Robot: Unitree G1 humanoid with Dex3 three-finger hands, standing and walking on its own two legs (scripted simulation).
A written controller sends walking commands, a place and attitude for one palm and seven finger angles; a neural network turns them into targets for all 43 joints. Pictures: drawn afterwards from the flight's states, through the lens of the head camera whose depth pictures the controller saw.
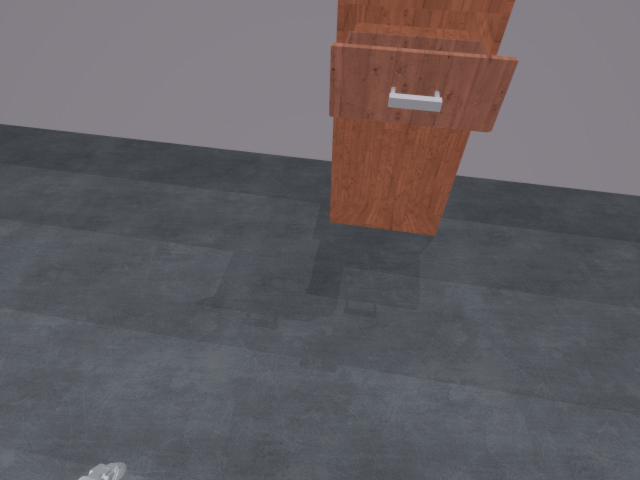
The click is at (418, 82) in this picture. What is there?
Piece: drawer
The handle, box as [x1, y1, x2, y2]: [388, 87, 441, 111]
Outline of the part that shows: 391,87 388,106 439,111 441,97 439,96 438,91 435,91 434,96 432,97 399,94 394,92 395,87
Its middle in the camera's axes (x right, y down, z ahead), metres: +0.22 -0.34 +0.92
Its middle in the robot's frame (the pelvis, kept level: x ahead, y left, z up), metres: +0.93 -0.18 +0.02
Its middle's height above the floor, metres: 0.79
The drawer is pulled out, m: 0.29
